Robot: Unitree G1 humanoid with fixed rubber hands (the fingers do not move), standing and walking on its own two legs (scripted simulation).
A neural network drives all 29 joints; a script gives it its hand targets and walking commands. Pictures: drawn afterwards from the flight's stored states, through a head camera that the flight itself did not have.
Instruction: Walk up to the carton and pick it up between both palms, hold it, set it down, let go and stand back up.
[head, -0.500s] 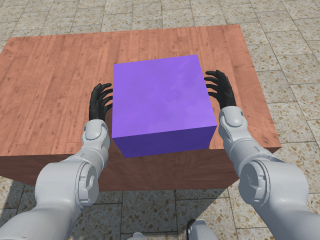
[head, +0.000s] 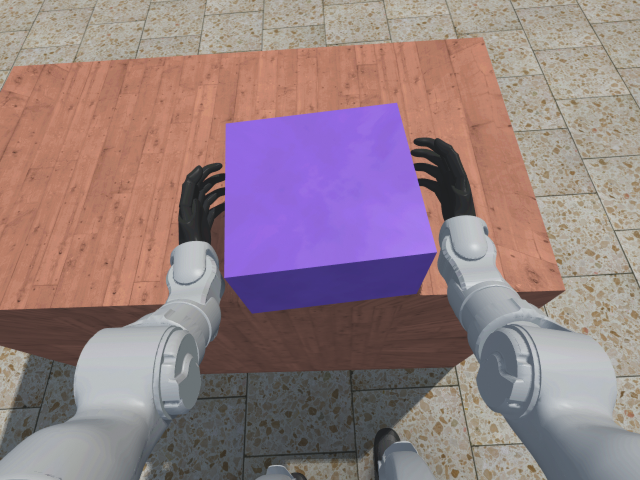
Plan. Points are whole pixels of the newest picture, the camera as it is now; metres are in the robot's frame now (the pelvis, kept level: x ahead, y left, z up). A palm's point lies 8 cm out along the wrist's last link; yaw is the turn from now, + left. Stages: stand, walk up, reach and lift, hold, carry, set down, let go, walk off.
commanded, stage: reach and lift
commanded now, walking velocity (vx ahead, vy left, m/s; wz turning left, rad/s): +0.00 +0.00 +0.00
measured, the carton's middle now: (323, 210) +0.47 +0.01 -0.02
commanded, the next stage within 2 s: none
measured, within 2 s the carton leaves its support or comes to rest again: leaves its support in 0.98 s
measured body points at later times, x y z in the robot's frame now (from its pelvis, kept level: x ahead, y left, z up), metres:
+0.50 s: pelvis -0.01 +0.00 +0.00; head +0.11 -0.03 +0.43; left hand +0.42 +0.17 +0.01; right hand +0.44 -0.16 +0.02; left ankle -0.03 +0.12 -0.70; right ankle +0.07 -0.13 -0.70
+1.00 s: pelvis -0.02 +0.00 +0.00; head +0.08 -0.04 +0.44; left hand +0.41 +0.17 +0.03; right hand +0.42 -0.16 +0.03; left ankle -0.03 +0.12 -0.70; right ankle +0.07 -0.13 -0.70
